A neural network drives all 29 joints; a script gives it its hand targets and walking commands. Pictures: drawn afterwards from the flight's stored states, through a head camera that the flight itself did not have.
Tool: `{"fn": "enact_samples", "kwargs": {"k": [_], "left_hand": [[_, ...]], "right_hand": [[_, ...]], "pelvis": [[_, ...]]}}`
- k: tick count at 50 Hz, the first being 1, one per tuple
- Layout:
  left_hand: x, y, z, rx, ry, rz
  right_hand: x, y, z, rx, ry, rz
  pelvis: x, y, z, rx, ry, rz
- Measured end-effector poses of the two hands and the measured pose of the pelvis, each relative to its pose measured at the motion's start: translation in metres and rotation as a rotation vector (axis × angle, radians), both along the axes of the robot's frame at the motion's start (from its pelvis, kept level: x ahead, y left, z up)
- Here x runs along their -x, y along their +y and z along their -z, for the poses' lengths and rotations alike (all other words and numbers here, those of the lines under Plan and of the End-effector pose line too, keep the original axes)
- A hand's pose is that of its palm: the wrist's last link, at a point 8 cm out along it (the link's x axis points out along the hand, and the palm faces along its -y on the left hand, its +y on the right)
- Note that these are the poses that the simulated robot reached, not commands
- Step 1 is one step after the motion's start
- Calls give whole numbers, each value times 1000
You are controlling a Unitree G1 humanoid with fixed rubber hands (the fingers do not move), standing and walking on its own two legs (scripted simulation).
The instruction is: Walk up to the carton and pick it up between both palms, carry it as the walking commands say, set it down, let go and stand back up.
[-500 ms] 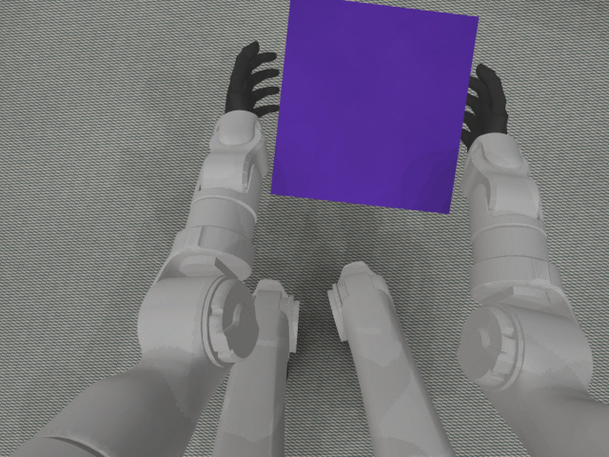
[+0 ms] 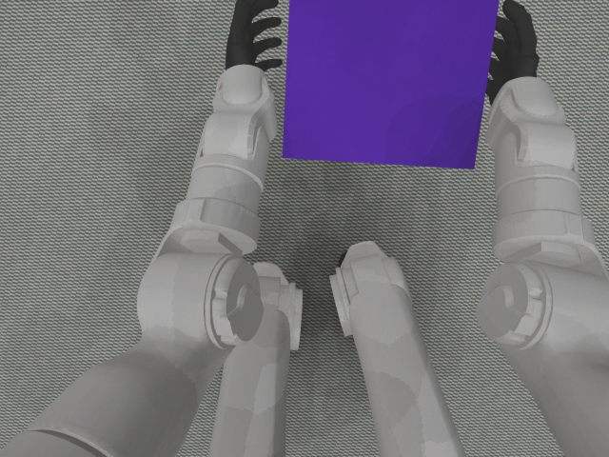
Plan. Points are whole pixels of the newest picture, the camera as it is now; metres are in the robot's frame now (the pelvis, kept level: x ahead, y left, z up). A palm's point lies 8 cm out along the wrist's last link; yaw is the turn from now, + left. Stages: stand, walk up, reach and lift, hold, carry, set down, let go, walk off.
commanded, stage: set down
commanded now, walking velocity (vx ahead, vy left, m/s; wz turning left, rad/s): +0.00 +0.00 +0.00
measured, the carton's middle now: (366, 80) +0.52 -0.12 -0.22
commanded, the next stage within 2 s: none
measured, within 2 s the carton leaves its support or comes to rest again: rests again in 1.82 s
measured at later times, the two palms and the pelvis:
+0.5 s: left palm (257, 86) +0.53 +0.02 -0.22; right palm (471, 97) +0.48 -0.26 -0.23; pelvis -0.03 -0.02 -0.06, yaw +3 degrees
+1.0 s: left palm (254, 93) +0.53 +0.03 -0.24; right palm (468, 93) +0.49 -0.26 -0.23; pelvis +0.00 +0.00 -0.06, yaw +2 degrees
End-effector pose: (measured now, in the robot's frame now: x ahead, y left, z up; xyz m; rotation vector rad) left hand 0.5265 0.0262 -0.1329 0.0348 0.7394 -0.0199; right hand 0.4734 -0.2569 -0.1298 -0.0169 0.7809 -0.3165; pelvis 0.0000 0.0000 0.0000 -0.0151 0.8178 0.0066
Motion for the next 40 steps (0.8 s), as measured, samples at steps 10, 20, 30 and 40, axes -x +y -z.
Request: {"fn": "enact_samples", "kwargs": {"k": [10,20,30,40], "left_hand": [[-9,-7,48,-27,-18,9],[-2,-9,96,-28,9,-9],[-14,-3,74,-52,-22,0],[-6,-10,86,-8,70,45]], "right_hand": [[-10,-8,54,-13,-15,-12],[-1,-9,109,-36,10,-17],[-24,-5,77,-26,-63,-19],[-14,-12,71,-3,24,-33]], "pelvis": [[9,-12,26,-25,-76,3],[22,-24,49,-61,-263,-10],[29,-17,64,-45,-292,-21],[12,-6,67,-9,-146,-25]]}}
